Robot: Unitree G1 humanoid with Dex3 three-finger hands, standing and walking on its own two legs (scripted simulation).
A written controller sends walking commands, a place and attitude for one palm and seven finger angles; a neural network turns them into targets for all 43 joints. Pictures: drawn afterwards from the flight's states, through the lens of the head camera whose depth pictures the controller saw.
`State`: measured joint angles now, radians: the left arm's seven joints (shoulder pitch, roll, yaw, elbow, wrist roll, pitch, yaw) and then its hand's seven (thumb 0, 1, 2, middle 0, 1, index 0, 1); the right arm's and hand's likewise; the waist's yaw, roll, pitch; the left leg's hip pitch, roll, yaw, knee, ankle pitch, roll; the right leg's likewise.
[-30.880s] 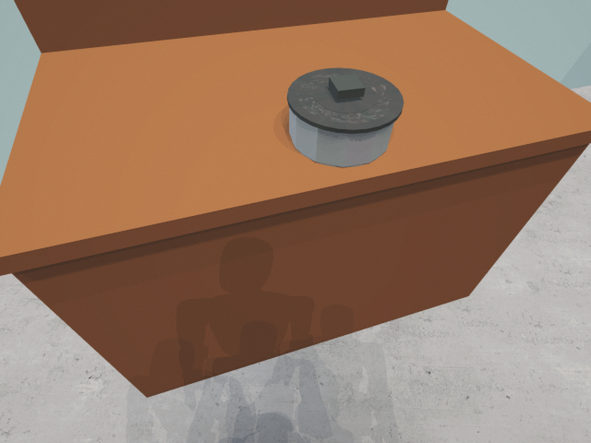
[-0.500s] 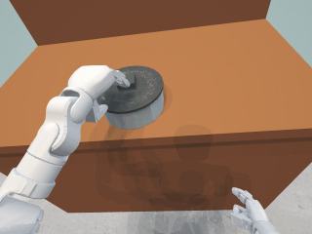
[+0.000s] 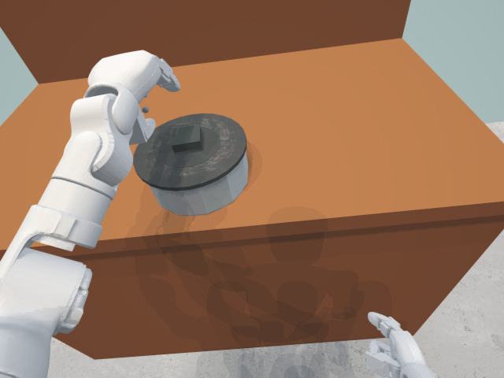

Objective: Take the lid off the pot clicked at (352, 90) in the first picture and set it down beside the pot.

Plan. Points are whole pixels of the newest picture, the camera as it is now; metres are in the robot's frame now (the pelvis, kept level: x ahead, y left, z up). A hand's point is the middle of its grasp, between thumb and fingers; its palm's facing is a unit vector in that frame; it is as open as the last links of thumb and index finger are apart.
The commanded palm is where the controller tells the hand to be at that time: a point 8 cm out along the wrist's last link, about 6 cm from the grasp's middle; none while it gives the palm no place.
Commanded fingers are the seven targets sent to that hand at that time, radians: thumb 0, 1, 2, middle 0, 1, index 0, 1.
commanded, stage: move the open hand above the knob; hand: left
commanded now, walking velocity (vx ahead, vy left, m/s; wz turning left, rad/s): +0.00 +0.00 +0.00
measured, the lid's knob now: (187, 138) +0.49 +0.13 +0.15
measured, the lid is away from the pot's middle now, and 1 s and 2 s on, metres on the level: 0.00 0.00 0.00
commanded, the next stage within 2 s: none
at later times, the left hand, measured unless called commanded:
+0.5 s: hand (180, 121) +0.45 +0.12 +0.21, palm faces -0.09 -0.02 -1.00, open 9.8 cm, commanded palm +0.43 +0.15 +0.28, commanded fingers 0.00 -0.37 1.71 -0.89 -0.08 -0.89 -0.08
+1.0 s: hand (168, 120) +0.45 +0.14 +0.21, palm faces -0.08 -0.08 -0.99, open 9.8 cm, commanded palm +0.41 +0.15 +0.28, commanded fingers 0.00 -0.37 1.71 -0.89 -0.08 -0.89 -0.08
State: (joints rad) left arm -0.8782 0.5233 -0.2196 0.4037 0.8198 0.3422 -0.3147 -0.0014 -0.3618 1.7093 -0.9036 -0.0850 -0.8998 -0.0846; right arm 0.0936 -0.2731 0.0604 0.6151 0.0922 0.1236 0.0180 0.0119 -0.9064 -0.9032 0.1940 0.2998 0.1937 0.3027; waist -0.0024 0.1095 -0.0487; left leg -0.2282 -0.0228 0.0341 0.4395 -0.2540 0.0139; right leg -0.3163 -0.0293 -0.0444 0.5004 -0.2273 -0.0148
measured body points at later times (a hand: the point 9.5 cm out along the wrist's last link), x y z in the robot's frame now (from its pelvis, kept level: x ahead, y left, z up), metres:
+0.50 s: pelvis +0.01 +0.01 +0.00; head +0.02 -0.04 +0.45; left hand +0.45 +0.12 +0.27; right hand +0.17 -0.23 -0.12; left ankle -0.02 +0.11 -0.74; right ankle +0.02 -0.11 -0.74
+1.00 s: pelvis +0.01 +0.02 +0.00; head +0.02 -0.03 +0.45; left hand +0.45 +0.14 +0.27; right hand +0.19 -0.21 -0.11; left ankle -0.02 +0.11 -0.74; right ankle +0.02 -0.11 -0.74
